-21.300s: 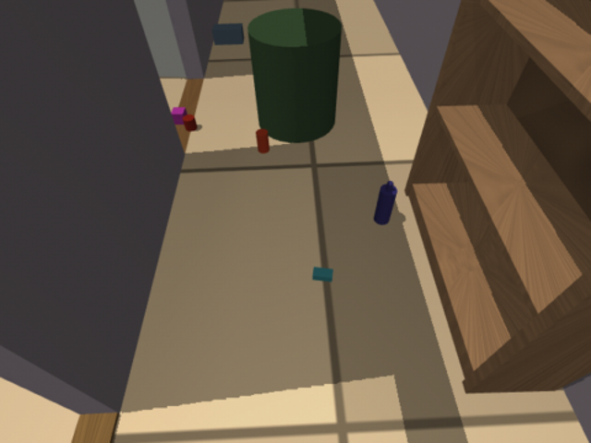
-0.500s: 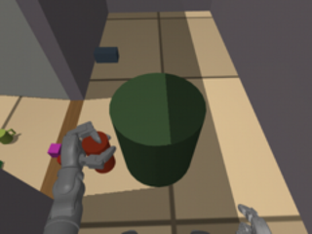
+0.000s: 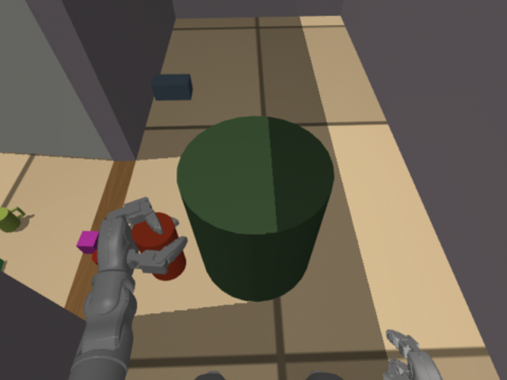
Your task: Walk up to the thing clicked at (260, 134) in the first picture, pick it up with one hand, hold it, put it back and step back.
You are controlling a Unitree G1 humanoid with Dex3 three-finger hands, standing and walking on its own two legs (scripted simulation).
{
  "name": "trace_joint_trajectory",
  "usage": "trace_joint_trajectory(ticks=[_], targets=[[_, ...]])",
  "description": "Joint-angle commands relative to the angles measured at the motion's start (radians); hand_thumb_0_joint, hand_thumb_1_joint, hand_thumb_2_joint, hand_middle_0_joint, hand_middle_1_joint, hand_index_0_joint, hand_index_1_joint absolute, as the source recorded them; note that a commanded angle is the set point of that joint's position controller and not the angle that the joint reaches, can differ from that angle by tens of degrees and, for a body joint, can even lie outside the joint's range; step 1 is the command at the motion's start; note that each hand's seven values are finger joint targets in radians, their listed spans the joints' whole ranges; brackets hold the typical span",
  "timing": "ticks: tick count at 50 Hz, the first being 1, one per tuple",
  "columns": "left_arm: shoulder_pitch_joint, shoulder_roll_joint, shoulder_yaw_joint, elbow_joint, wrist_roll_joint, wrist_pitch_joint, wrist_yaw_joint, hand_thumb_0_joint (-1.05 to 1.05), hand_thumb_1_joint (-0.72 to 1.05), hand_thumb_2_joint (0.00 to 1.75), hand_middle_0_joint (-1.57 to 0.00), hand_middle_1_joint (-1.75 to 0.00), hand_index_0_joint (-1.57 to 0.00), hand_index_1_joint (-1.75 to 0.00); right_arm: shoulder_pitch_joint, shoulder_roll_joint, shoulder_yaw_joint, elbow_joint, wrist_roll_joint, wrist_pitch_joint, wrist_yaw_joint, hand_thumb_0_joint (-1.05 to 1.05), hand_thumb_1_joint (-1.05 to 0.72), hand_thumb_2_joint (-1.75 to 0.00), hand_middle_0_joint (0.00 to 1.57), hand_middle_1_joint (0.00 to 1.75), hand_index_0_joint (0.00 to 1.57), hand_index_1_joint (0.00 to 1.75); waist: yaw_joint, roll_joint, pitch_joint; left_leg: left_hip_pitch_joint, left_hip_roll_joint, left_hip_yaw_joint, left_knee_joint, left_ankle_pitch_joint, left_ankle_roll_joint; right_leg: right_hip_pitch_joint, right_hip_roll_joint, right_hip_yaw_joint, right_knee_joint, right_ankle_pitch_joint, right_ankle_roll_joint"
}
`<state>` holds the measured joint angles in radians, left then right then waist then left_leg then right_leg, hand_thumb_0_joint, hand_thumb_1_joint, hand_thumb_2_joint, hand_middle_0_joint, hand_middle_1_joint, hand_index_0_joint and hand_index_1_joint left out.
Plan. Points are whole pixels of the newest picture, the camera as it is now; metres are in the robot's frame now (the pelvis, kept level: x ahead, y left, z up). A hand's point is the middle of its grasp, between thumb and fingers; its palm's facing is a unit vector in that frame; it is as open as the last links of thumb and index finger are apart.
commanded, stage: crouch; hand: left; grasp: from the side
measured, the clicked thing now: (161, 248) +0.33 +0.18 +0.00
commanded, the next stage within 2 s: lower in 1.96 s
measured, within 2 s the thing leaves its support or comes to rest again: neither
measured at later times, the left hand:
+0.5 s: hand (171, 260) +0.34 +0.18 -0.07, palm faces +0.12 -0.99 +0.00, open 5.8 cm
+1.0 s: hand (185, 289) +0.37 +0.20 -0.32, palm faces +0.14 -0.99 -0.04, open 5.7 cm
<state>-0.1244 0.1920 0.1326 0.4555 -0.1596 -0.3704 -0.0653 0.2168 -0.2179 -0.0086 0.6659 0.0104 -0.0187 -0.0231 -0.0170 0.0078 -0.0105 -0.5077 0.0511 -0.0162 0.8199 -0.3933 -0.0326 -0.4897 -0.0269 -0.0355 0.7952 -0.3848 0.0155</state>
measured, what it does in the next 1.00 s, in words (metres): lowers itself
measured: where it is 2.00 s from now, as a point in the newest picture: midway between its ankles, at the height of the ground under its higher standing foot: outside the picture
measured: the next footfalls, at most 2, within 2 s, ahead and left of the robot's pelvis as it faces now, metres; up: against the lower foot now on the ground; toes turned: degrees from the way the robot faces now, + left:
none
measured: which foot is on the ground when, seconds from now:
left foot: down 0.00-1.00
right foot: down 0.00-1.00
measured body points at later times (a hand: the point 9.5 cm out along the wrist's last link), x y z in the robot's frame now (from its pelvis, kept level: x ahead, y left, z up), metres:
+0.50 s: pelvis -0.02 +0.00 -0.06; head +0.09 +0.02 +0.38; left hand +0.33 +0.23 -0.06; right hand +0.11 -0.26 -0.17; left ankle +0.02 +0.14 -0.70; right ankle +0.01 -0.13 -0.70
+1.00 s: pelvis -0.07 +0.00 -0.28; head +0.13 +0.03 +0.13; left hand +0.36 +0.25 -0.31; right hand +0.06 -0.26 -0.41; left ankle +0.01 +0.14 -0.70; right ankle +0.01 -0.13 -0.70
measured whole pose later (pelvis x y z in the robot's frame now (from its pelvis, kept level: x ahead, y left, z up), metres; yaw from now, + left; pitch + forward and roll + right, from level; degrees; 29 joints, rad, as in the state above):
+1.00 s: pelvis -0.07 +0.00 -0.28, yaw -3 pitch +33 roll -3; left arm -0.62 0.34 0.39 1.10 -0.10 -0.79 -0.14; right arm 0.08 -0.24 0.02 0.71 -0.10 -0.02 0.08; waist -0.10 -0.02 -0.17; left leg -1.89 0.04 -0.09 1.99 -0.69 -0.05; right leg -1.86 -0.02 -0.03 1.95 -0.67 0.01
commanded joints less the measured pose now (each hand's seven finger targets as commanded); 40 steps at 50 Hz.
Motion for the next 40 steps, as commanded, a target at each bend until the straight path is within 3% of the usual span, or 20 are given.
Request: trace_joint_trajectory(ticks=[1,3,4,7,8,10,12,13,17,18,22,24,26,27,28,32,34,38,39,40], targets=[[-0.282,0.118,0.045,-0.231,-0.018,-0.075,-0.007,0.00,0.36,1.22,-1.29,-1.41,-1.31,-1.40,-0.033,-0.136,-0.050,-0.126,0.002,-0.045,-0.015,0.00,-0.92,-0.91,0.20,0.30,0.20,0.30,-0.009,0.016,-0.300,0.140,-0.039,0.025,-0.114,0.241,0.032,0.121,0.025,-0.007,-0.119,0.279,-0.014],[-0.286,0.121,0.051,-0.212,-0.018,-0.071,-0.003,0.00,0.37,1.26,-1.32,-1.43,-1.33,-1.43,-0.032,-0.135,-0.049,-0.122,0.000,-0.044,-0.013,0.00,-0.92,-0.91,0.20,0.30,0.20,0.30,-0.012,-0.013,-0.275,0.122,-0.038,0.024,-0.117,0.221,0.035,0.113,0.027,-0.010,-0.123,0.259,-0.013],[-0.340,0.124,0.044,-0.265,-0.016,-0.076,-0.001,0.00,0.38,1.21,-1.30,-1.37,-1.31,-1.36,-0.037,-0.137,-0.050,-0.130,0.002,-0.045,-0.011,0.00,-0.87,-0.90,0.20,0.30,0.20,0.30,-0.011,0.008,-0.263,0.125,-0.037,0.023,-0.129,0.203,0.031,0.101,0.029,-0.011,-0.121,0.240,-0.018],[-0.266,0.115,0.065,-0.172,-0.011,-0.078,0.003,0.00,0.44,1.21,-1.30,-1.37,-1.32,-1.36,-0.046,-0.134,-0.051,-0.127,0.001,-0.045,-0.009,0.00,-0.87,-0.90,0.20,0.30,0.20,0.30,-0.007,-0.021,-0.216,0.078,-0.039,0.026,-0.127,0.151,0.035,0.066,0.028,-0.012,-0.124,0.188,-0.017],[-0.306,0.108,0.057,-0.177,-0.008,-0.085,0.009,0.00,0.43,1.23,-1.32,-1.38,-1.33,-1.37,-0.047,-0.131,-0.050,-0.125,-0.004,-0.046,-0.004,0.00,-0.87,-0.90,0.20,0.30,0.20,0.30,-0.014,-0.007,-0.211,0.065,-0.039,0.026,-0.121,0.138,0.035,0.049,0.027,-0.010,-0.117,0.181,-0.019],[-0.267,0.090,0.072,-0.122,-0.015,-0.101,0.016,0.00,0.41,1.22,-1.31,-1.38,-1.32,-1.37,-0.038,-0.133,-0.053,-0.121,-0.008,-0.046,0.002,0.00,-0.88,-0.90,0.20,0.30,0.20,0.30,-0.013,-0.029,-0.227,0.052,-0.038,0.021,-0.098,0.164,0.036,0.041,0.028,-0.013,-0.094,0.203,-0.017],[-0.304,0.086,0.068,-0.110,-0.009,-0.124,0.020,0.00,0.40,1.24,-1.32,-1.39,-1.34,-1.39,-0.033,-0.133,-0.056,-0.117,-0.014,-0.051,0.010,0.00,-0.88,-0.90,0.20,0.30,0.20,0.30,-0.021,-0.013,-0.231,0.015,-0.039,0.019,-0.072,0.143,0.036,-0.003,0.028,-0.011,-0.065,0.187,-0.020],[-0.327,0.101,0.088,-0.116,-0.010,-0.142,0.022,0.00,0.40,1.23,-1.31,-1.39,-1.32,-1.38,-0.031,-0.137,-0.062,-0.116,-0.013,-0.053,0.011,0.00,-0.88,-0.90,0.20,0.30,0.20,0.30,-0.019,-0.021,-0.261,0.006,-0.040,0.022,-0.052,0.151,0.036,0.001,0.024,-0.007,-0.052,0.197,-0.019],[-0.381,0.117,0.099,-0.008,0.017,-0.220,0.012,0.00,0.40,1.24,-1.30,-1.39,-1.32,-1.38,-0.026,-0.138,-0.068,-0.088,-0.028,-0.062,0.019,0.00,-0.88,-0.90,0.20,0.30,0.20,0.30,-0.042,-0.025,-0.284,-0.111,-0.044,0.019,0.058,0.101,0.041,-0.129,0.018,0.011,0.042,0.164,-0.020],[-0.408,0.106,0.084,0.011,0.020,-0.243,0.005,0.00,0.38,1.23,-1.30,-1.38,-1.31,-1.38,-0.023,-0.139,-0.070,-0.085,-0.032,-0.065,0.022,0.00,-0.88,-0.90,0.20,0.30,0.20,0.30,-0.050,-0.017,-0.294,-0.142,-0.045,0.017,0.089,0.081,0.041,-0.171,0.018,0.013,0.072,0.143,-0.021],[-0.454,0.135,0.126,0.086,0.009,-0.339,-0.017,0.00,0.38,1.23,-1.32,-1.41,-1.33,-1.40,-0.010,-0.147,-0.070,-0.084,-0.044,-0.077,0.036,0.00,-0.89,-0.90,0.20,0.30,0.20,0.30,-0.055,0.014,-0.423,-0.277,-0.049,0.003,0.244,0.045,0.040,-0.319,0.021,0.014,0.221,0.095,-0.026],[-0.487,0.130,0.116,0.149,0.010,-0.383,-0.025,0.00,0.38,1.24,-1.32,-1.41,-1.33,-1.41,-0.014,-0.152,-0.068,-0.077,-0.051,-0.081,0.044,0.00,-0.89,-0.90,0.20,0.30,0.20,0.30,-0.065,0.022,-0.470,-0.386,-0.048,-0.009,0.340,0.020,0.041,-0.422,0.023,0.017,0.311,0.062,-0.030],[-0.494,0.140,0.124,0.178,0.006,-0.424,-0.034,0.00,0.36,1.23,-1.33,-1.41,-1.34,-1.40,-0.016,-0.163,-0.068,-0.080,-0.055,-0.084,0.051,0.00,-0.90,-0.90,0.20,0.30,0.20,0.30,-0.057,0.071,-0.531,-0.440,-0.048,-0.023,0.412,0.005,0.037,-0.536,0.028,0.005,0.403,0.028,-0.040],[-0.489,0.165,0.150,0.187,0.004,-0.438,-0.036,0.00,0.37,1.24,-1.33,-1.40,-1.34,-1.40,-0.014,-0.171,-0.065,-0.085,-0.057,-0.081,0.053,0.00,-0.89,-0.90,0.20,0.30,0.20,0.30,-0.041,0.065,-0.570,-0.448,-0.043,-0.029,0.439,0.031,0.036,-0.566,0.030,-0.002,0.442,0.035,-0.042],[-0.524,0.188,0.148,0.187,0.012,-0.449,-0.041,0.00,0.38,1.26,-1.34,-1.41,-1.34,-1.42,-0.013,-0.174,-0.062,-0.077,-0.058,-0.077,0.053,0.00,-0.89,-0.90,0.20,0.30,0.20,0.30,-0.037,0.092,-0.602,-0.472,-0.042,-0.029,0.472,0.029,0.035,-0.606,0.030,0.007,0.474,0.026,-0.044],[-0.572,0.212,0.180,0.219,0.012,-0.473,-0.045,0.00,0.34,1.27,-1.34,-1.41,-1.33,-1.42,0.006,-0.196,-0.060,-0.067,-0.071,-0.057,0.059,0.00,-0.90,-0.91,0.20,0.30,0.20,0.30,-0.037,0.124,-0.726,-0.518,-0.039,-0.041,0.589,0.148,0.032,-0.721,0.033,-0.009,0.615,0.095,-0.052],[-0.564,0.233,0.218,0.228,0.004,-0.474,-0.040,0.00,0.34,1.28,-1.32,-1.39,-1.31,-1.41,-0.001,-0.201,-0.059,-0.067,-0.075,-0.045,0.061,0.00,-0.90,-0.91,0.20,0.30,0.20,0.30,-0.025,0.117,-0.754,-0.582,-0.043,-0.040,0.633,0.147,0.035,-0.746,0.035,-0.007,0.661,0.097,-0.052],[-0.627,0.275,0.276,0.252,0.001,-0.483,-0.032,0.00,0.39,1.29,-1.30,-1.38,-1.29,-1.40,0.010,-0.208,-0.062,-0.045,-0.085,-0.028,0.066,0.00,-0.91,-0.91,0.20,0.30,0.20,0.30,-0.043,0.054,-0.809,-0.731,-0.042,-0.029,0.764,0.153,0.053,-0.756,0.035,0.022,0.735,0.143,-0.037],[-0.619,0.239,0.248,0.281,0.002,-0.484,-0.038,0.00,0.38,1.30,-1.30,-1.40,-1.30,-1.41,0.009,-0.205,-0.060,-0.041,-0.090,-0.027,0.069,0.00,-0.91,-0.91,0.20,0.30,0.20,0.30,-0.065,0.023,-0.818,-0.779,-0.042,-0.028,0.806,0.155,0.058,-0.753,0.033,0.027,0.758,0.166,-0.031],[-0.691,0.275,0.272,0.268,0.002,-0.491,-0.041,0.00,0.38,1.31,-1.31,-1.40,-1.31,-1.42,0.009,-0.208,-0.060,-0.039,-0.089,-0.027,0.071,0.00,-0.92,-0.91,0.20,0.30,0.20,0.30,-0.075,0.008,-0.806,-0.831,-0.041,-0.026,0.833,0.114,0.063,-0.777,0.035,0.037,0.766,0.139,-0.027]])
